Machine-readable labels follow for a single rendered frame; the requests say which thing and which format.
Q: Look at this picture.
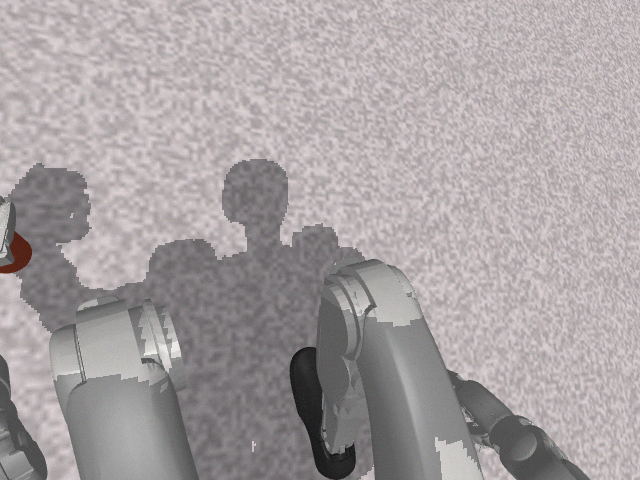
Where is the left robot hand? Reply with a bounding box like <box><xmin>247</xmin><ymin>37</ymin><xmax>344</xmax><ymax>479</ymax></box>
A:
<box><xmin>0</xmin><ymin>196</ymin><xmax>16</xmax><ymax>267</ymax></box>

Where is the left robot arm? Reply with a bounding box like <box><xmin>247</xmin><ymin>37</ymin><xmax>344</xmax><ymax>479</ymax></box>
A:
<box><xmin>0</xmin><ymin>355</ymin><xmax>47</xmax><ymax>480</ymax></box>

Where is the right robot arm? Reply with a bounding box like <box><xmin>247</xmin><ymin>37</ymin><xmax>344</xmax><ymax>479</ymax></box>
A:
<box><xmin>489</xmin><ymin>415</ymin><xmax>590</xmax><ymax>480</ymax></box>

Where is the right robot hand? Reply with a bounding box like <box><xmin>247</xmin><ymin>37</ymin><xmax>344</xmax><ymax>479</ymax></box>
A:
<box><xmin>447</xmin><ymin>369</ymin><xmax>514</xmax><ymax>453</ymax></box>

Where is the right robot foot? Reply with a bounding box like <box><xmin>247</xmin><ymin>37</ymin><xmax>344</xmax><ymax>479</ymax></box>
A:
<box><xmin>290</xmin><ymin>347</ymin><xmax>356</xmax><ymax>480</ymax></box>

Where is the can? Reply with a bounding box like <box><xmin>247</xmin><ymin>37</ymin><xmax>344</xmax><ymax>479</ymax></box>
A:
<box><xmin>0</xmin><ymin>232</ymin><xmax>32</xmax><ymax>274</ymax></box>

